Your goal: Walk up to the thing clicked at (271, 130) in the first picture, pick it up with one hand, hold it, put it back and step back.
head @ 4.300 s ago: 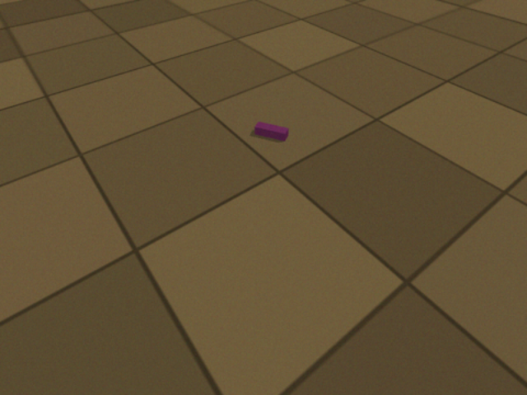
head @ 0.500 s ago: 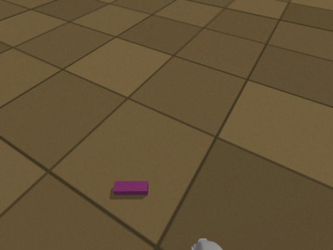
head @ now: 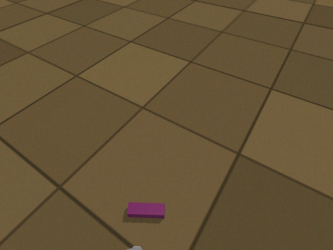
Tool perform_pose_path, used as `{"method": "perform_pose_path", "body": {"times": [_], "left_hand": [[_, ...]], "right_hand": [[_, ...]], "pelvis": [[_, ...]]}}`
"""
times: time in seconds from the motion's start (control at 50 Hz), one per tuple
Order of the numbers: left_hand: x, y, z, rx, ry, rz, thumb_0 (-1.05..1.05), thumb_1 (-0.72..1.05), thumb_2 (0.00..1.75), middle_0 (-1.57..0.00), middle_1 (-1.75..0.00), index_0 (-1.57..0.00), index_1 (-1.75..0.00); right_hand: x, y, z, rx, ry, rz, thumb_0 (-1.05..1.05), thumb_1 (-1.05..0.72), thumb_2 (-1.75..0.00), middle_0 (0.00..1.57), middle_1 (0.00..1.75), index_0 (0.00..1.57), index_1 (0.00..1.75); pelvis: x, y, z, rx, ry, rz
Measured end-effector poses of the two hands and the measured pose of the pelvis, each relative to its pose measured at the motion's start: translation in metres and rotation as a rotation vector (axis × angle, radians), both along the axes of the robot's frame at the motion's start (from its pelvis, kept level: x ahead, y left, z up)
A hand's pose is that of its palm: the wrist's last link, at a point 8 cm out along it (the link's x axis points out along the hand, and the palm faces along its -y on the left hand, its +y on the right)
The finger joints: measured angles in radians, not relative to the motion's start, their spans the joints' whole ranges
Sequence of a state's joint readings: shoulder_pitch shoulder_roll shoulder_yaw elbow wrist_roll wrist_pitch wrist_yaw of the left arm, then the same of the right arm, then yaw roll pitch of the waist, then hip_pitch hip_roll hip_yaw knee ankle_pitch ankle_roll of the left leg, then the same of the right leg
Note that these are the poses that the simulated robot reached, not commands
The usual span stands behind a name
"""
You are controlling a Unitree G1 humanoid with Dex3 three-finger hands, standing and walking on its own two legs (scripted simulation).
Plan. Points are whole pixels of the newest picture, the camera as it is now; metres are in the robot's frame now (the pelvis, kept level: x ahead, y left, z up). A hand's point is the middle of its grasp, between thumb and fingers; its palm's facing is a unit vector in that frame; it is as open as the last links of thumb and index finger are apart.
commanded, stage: walk up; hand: left
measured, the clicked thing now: (146, 210) +0.45 +0.15 -0.72
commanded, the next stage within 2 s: stand in 1.46 s
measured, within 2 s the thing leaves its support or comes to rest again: neither
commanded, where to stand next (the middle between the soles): +0.08 -0.03 m, yaw +0 degrees
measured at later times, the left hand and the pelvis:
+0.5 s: hand out of the picture +0.15 +0.26 -0.13, palm faces -0.05 -0.93 -0.36, open 7.4 cm; pelvis +0.06 +0.00 +0.02, yaw -1 degrees
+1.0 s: hand (81, 246) +0.17 +0.24 -0.12, palm faces -0.03 -0.95 -0.31, open 7.4 cm; pelvis +0.06 +0.00 +0.04, yaw -2 degrees
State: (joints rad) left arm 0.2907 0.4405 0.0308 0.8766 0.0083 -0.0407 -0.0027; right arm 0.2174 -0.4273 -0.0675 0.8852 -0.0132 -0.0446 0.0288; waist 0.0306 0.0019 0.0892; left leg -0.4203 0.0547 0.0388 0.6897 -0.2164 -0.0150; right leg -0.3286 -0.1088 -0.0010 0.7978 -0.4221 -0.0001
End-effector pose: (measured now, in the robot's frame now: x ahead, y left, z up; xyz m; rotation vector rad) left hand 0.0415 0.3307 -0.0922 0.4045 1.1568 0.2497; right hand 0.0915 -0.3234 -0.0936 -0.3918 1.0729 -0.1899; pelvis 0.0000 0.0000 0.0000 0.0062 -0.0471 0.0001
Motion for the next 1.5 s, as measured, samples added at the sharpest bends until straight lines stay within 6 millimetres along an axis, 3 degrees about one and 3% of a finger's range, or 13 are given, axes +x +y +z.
{"method": "perform_pose_path", "body": {"times": [0.12,0.24,0.32,0.42,0.56,0.68,0.82,1.08,1.28,1.5], "left_hand": [[0.027,0.004,-0.015,-0.042,0.057,-0.013,0.00,0.90,0.90,-0.20,-0.30,-0.20,-0.30],[0.042,-0.004,-0.019,-0.052,0.093,-0.013,0.00,0.90,0.90,-0.20,-0.30,-0.20,-0.30],[0.052,-0.012,-0.015,-0.058,0.099,-0.001,0.00,0.90,0.90,-0.20,-0.30,-0.20,-0.30],[0.079,-0.023,-0.009,-0.076,0.071,-0.013,0.00,0.90,0.90,-0.20,-0.30,-0.20,-0.30],[0.118,-0.035,0.001,-0.087,-0.003,-0.030,0.00,0.90,0.90,-0.20,-0.30,-0.20,-0.30],[0.136,-0.044,0.009,-0.099,-0.033,-0.041,0.00,0.90,0.90,-0.20,-0.30,-0.20,-0.30],[0.136,-0.049,0.012,-0.117,-0.020,-0.035,0.00,0.90,0.90,-0.20,-0.30,-0.20,-0.30],[0.115,-0.041,0.007,-0.132,0.053,0.007,0.00,0.90,0.90,-0.20,-0.30,-0.20,-0.30],[0.103,-0.035,0.005,-0.128,0.087,0.027,0.00,0.90,0.90,-0.20,-0.30,-0.20,-0.30],[0.107,-0.034,0.007,-0.123,0.078,0.028,0.00,0.90,0.90,-0.20,-0.30,-0.20,-0.30]], "right_hand": [[0.005,0.018,0.011,-0.009,0.010,-0.025,0.00,-0.90,-0.90,0.20,0.30,0.20,0.30],[0.006,0.007,0.003,-0.022,0.056,-0.056,0.00,-0.90,-0.90,0.21,0.30,0.21,0.30],[0.012,0.006,-0.003,-0.007,0.089,-0.083,0.01,-0.90,-0.90,0.20,0.30,0.20,0.30],[0.023,0.011,-0.006,0.020,0.101,-0.079,0.01,-0.90,-0.90,0.20,0.30,0.20,0.30],[0.038,0.011,-0.002,0.036,0.087,-0.081,0.01,-0.90,-0.90,0.20,0.30,0.20,0.30],[0.044,0.007,0.005,0.035,0.078,-0.089,0.00,-0.90,-0.90,0.20,0.30,0.20,0.30],[0.038,0.003,0.012,0.027,0.100,-0.099,0.00,-0.91,-0.90,0.20,0.30,0.20,0.30],[0.026,0.012,0.014,0.024,0.150,-0.111,0.01,-0.91,-0.90,0.20,0.30,0.20,0.30],[0.036,0.022,0.013,0.039,0.141,-0.102,0.01,-0.90,-0.90,0.20,0.30,0.20,0.30],[0.052,0.025,0.014,0.044,0.119,-0.091,0.00,-0.90,-0.90,0.20,0.30,0.20,0.30]], "pelvis": [[0.018,0.009,0.005,-0.003,0.006,-0.023],[0.035,0.006,0.003,-0.009,0.014,-0.030],[0.044,0.002,0.006,-0.006,0.013,-0.026],[0.053,0.001,0.012,-0.002,0.018,-0.028],[0.057,-0.005,0.019,0.003,0.012,-0.025],[0.058,-0.008,0.025,0.003,0.006,-0.024],[0.060,-0.008,0.031,-0.001,0.005,-0.026],[0.064,-0.003,0.036,-0.004,0.009,-0.028],[0.067,0.001,0.037,-0.006,0.015,-0.027],[0.072,0.003,0.038,-0.005,0.014,-0.023]]}}
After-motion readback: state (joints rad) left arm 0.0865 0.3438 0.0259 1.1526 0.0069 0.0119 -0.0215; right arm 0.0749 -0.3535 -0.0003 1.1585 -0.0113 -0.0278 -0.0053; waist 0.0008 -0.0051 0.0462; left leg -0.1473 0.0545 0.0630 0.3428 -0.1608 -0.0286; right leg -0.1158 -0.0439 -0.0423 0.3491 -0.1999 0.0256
